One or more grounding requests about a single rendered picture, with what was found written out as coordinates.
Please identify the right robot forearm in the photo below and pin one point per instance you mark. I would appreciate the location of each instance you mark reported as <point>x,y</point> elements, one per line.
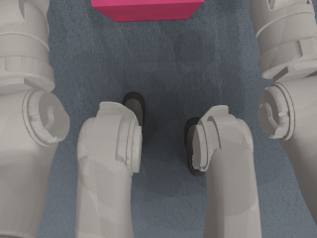
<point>287,36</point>

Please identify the left robot forearm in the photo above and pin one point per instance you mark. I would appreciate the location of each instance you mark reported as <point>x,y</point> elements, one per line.
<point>24,46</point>

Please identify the left robot upper arm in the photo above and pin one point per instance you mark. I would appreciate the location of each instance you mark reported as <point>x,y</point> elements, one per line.
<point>32,123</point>

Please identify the right robot upper arm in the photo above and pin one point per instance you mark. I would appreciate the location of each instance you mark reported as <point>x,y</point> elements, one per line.
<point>288,112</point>

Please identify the carton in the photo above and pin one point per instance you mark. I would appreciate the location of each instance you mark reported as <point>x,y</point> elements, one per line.
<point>125,11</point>

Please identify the robot right shin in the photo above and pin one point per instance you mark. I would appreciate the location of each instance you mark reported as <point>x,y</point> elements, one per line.
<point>224,110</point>

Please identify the left robot foot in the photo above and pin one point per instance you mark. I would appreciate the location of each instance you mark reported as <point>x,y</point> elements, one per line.
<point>136,103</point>

